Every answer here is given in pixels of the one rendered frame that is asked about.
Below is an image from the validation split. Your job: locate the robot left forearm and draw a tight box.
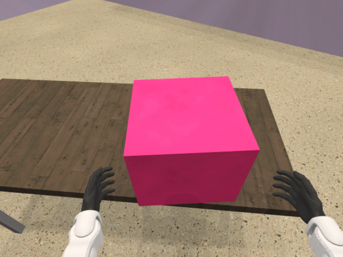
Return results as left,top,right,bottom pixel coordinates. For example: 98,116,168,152
62,210,103,257

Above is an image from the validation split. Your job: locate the table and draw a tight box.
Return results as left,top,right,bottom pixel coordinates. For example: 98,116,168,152
0,79,300,233

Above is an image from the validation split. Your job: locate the robot right hand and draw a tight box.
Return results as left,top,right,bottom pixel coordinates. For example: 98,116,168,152
272,170,325,224

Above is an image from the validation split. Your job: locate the robot right forearm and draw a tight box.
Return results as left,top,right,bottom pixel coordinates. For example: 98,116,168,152
305,216,343,257

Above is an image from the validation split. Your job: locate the robot left hand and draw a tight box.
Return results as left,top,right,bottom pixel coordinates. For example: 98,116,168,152
81,167,115,212

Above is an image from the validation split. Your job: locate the carton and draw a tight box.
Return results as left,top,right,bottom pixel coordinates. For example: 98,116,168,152
123,76,260,206

